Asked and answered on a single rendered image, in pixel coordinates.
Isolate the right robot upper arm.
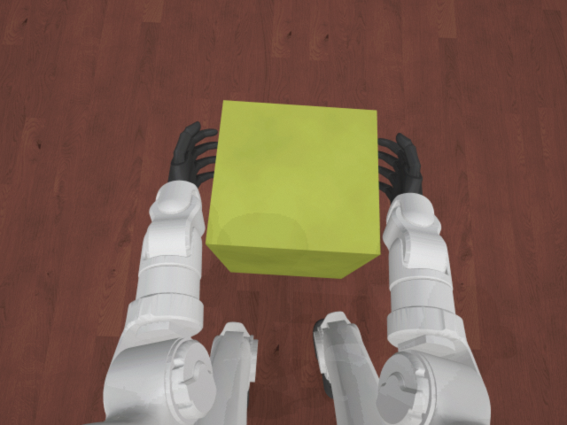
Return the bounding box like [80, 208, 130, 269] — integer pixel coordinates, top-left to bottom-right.
[376, 350, 491, 425]

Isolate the right robot hand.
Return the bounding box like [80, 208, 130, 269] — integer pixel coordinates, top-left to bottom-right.
[377, 133, 423, 204]

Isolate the left robot forearm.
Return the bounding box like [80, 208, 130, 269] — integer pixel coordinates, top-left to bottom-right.
[103, 181, 206, 407]

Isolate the left robot thigh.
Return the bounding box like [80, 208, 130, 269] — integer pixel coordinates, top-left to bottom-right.
[194, 331, 258, 425]

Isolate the left robot upper arm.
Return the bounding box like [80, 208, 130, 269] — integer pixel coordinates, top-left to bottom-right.
[83, 337, 216, 425]

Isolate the robot right foot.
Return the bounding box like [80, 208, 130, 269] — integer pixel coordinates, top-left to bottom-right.
[313, 319, 333, 399]

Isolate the right robot forearm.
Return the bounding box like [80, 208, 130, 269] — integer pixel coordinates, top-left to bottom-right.
[383, 193, 483, 381]

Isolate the carton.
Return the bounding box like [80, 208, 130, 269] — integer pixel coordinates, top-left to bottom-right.
[206, 100, 380, 279]

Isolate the left robot hand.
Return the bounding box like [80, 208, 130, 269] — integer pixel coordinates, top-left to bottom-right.
[167, 121, 218, 188]

